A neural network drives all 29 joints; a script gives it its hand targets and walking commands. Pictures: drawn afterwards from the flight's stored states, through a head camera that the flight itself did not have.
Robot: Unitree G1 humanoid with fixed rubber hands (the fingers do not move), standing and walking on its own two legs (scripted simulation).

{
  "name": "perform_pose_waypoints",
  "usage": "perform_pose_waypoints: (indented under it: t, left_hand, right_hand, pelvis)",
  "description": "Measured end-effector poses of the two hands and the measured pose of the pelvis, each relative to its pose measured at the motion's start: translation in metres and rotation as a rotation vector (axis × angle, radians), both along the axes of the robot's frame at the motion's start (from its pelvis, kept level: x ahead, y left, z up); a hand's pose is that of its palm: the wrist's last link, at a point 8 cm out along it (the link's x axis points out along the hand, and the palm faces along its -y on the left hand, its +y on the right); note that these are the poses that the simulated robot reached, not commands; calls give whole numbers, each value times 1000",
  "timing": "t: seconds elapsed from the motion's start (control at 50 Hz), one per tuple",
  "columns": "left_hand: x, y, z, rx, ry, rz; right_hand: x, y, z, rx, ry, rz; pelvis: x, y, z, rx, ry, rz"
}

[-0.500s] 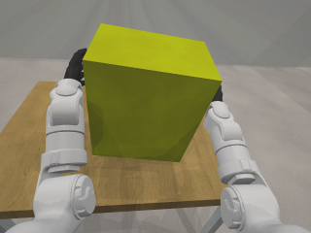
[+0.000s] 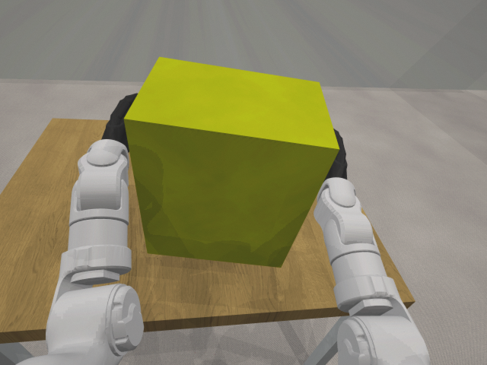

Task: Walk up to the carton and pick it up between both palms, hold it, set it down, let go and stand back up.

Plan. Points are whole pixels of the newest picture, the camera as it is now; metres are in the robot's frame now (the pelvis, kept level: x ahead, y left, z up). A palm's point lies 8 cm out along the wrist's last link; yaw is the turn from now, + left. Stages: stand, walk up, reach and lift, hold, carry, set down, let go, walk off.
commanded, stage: set down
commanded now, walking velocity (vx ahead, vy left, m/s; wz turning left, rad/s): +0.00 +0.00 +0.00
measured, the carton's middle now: (226, 174) +0.40 -0.02 +0.15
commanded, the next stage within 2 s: none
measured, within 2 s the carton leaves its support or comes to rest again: neither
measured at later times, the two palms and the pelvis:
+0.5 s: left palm (127, 159) +0.42 +0.15 +0.16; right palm (325, 197) +0.35 -0.18 +0.13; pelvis +0.01 +0.01 +0.00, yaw -1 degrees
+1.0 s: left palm (135, 172) +0.43 +0.14 +0.12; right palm (323, 210) +0.34 -0.19 +0.10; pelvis +0.01 +0.01 +0.00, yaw -2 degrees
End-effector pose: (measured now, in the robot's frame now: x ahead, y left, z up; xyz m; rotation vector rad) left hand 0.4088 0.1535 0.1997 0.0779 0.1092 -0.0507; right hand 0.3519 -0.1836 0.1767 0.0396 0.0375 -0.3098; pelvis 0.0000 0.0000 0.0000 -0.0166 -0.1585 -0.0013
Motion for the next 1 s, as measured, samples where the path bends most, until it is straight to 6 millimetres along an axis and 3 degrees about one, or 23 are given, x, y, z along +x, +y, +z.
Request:
perform_pose_waypoints:
  t: [0.64,1.0]
  left_hand:
    - [20,-9,-57,-3,97,-78]
    - [25,-13,-80,7,120,-88]
  right_hand:
    - [-9,-4,-55,1,75,-82]
    - [-7,-7,-76,-9,98,-91]
  pelvis:
    - [6,12,0,-5,55,-17]
    - [12,10,1,-7,82,-28]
